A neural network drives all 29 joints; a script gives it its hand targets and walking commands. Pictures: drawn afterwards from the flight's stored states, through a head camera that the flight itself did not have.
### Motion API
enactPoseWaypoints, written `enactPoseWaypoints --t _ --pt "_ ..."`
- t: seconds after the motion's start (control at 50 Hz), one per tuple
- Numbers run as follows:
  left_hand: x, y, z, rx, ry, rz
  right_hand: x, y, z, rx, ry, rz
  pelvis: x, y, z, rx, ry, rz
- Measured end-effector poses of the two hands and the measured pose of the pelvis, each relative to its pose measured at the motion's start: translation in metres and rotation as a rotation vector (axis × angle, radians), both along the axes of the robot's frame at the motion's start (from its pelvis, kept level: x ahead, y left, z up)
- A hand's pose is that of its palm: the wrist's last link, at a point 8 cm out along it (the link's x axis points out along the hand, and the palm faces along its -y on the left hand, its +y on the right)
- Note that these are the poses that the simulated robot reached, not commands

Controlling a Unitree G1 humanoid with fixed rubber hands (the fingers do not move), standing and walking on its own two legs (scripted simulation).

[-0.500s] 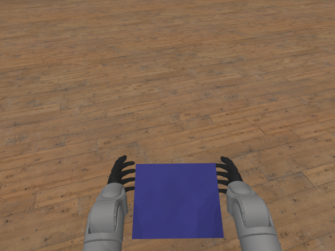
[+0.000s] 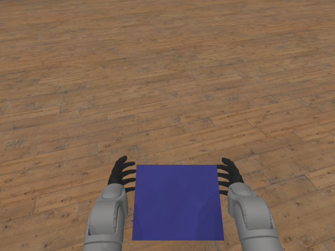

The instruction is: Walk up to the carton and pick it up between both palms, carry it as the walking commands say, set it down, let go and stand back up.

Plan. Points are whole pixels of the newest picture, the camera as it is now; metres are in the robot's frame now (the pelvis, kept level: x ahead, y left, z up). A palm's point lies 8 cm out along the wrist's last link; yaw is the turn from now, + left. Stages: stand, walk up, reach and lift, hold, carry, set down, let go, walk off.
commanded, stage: carry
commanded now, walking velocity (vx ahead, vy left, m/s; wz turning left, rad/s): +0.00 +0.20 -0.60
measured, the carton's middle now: (175, 202) +0.29 +0.00 -0.05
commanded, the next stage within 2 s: none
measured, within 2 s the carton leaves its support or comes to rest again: neither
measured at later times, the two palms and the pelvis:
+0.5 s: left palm (125, 182) +0.28 +0.11 +0.08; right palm (250, 209) +0.22 -0.15 +0.05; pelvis -0.01 +0.03 -0.03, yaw -12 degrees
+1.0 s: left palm (130, 165) +0.32 +0.10 +0.09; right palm (246, 232) +0.17 -0.12 +0.07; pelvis +0.00 +0.13 -0.02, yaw -31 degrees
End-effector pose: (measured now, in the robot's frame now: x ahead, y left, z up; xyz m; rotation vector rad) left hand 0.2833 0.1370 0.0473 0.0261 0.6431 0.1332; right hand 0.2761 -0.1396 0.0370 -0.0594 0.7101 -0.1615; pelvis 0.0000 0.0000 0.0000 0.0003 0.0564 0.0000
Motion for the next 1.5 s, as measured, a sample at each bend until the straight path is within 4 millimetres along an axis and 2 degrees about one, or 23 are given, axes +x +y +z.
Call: enactPoseWaypoints --t 0.04,0.16,0.22,0.28,0.38,0.52,0.6,0.74,0.82,0.9,0.96,1.06,1.14,1.26,1.36,1.42,1.5 --pt "0.000 0.000 0.005 -0.009 -0.010 0.009 0.000 0.000 0.005 0.007 -0.010 -0.011 0.001 0.000 0.000 0.000 0.001 -0.002" --pt "-0.002 -0.002 0.036 -0.026 -0.083 0.024 -0.005 0.002 0.032 0.010 -0.077 -0.052 0.001 0.003 -0.005 -0.007 0.013 -0.016" --pt "-0.004 -0.002 0.043 -0.025 -0.089 0.019 -0.010 0.003 0.038 0.005 -0.079 -0.071 0.000 0.006 -0.011 -0.011 0.019 -0.030" --pt "-0.007 -0.001 0.042 -0.025 -0.074 0.003 -0.018 0.004 0.038 -0.005 -0.062 -0.093 -0.001 0.012 -0.017 -0.011 0.022 -0.047" --pt "-0.011 -0.003 0.032 -0.004 -0.011 -0.036 -0.034 0.005 0.027 0.007 0.001 -0.135 -0.006 0.023 -0.022 -0.001 0.014 -0.124" --pt "-0.002 -0.028 0.029 0.009 0.014 -0.174 -0.060 -0.014 0.015 0.040 0.022 -0.279 -0.012 0.038 -0.026 -0.010 0.008 -0.212" --pt "0.005 -0.032 0.022 0.009 0.043 -0.220 -0.071 -0.014 0.017 0.028 0.051 -0.326 -0.013 0.048 -0.022 -0.006 0.010 -0.246" --pt "0.024 -0.019 0.021 -0.035 0.017 -0.273 -0.072 0.008 0.031 -0.025 0.026 -0.397 -0.010 0.086 -0.020 0.015 0.020 -0.340" --pt "0.028 -0.011 0.027 -0.045 0.025 -0.308 -0.076 0.020 0.036 -0.025 0.035 -0.429 -0.006 0.105 -0.012 -0.010 0.025 -0.425" --pt "0.030 -0.016 0.037 -0.060 0.015 -0.380 -0.087 0.020 0.039 -0.028 0.027 -0.495 -0.002 0.118 -0.008 -0.014 0.024 -0.480" --pt "0.033 -0.028 0.042 -0.050 -0.020 -0.439 -0.096 0.015 0.037 -0.012 -0.009 -0.554 0.002 0.125 -0.015 -0.006 0.022 -0.518" --pt "0.034 -0.035 0.035 0.010 0.011 -0.536 -0.117 0.023 0.026 0.036 0.021 -0.653 0.006 0.149 -0.014 -0.021 0.011 -0.553" --pt "0.040 -0.026 0.030 0.026 0.031 -0.567 -0.124 0.041 0.026 0.052 0.036 -0.685 0.012 0.171 -0.012 -0.010 0.006 -0.595" --pt "0.059 0.001 0.026 -0.032 0.002 -0.603 -0.113 0.075 0.033 -0.004 0.005 -0.733 0.027 0.215 -0.018 0.014 0.005 -0.669" --pt "0.063 0.022 0.026 -0.048 0.047 -0.635 -0.112 0.099 0.034 -0.019 0.052 -0.754 0.038 0.239 -0.010 -0.005 0.010 -0.764" --pt "0.062 0.023 0.032 -0.056 0.047 -0.686 -0.119 0.104 0.036 -0.021 0.050 -0.801 0.044 0.250 -0.008 -0.006 0.013 -0.799" --pt "0.061 0.012 0.039 -0.041 -0.001 -0.755 -0.132 0.106 0.035 0.002 -0.002 -0.870 0.052 0.262 -0.015 0.009 0.015 -0.852"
